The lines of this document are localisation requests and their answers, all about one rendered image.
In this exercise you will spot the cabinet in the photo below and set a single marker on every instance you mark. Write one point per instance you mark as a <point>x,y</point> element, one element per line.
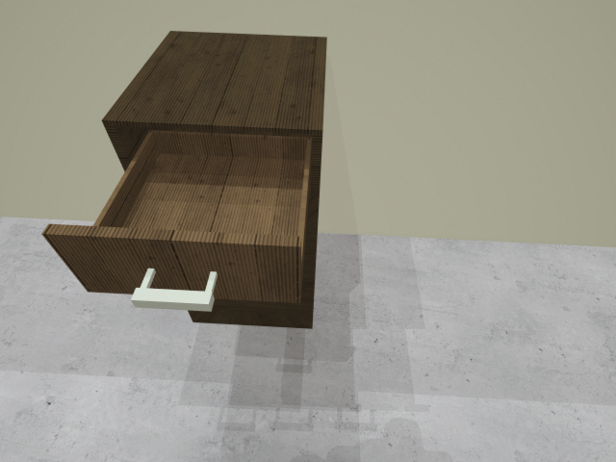
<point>233,84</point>

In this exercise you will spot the handle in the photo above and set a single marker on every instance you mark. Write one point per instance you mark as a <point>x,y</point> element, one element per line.
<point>144,297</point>

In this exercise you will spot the drawer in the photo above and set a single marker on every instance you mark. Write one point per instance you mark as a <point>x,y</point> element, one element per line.
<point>190,203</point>

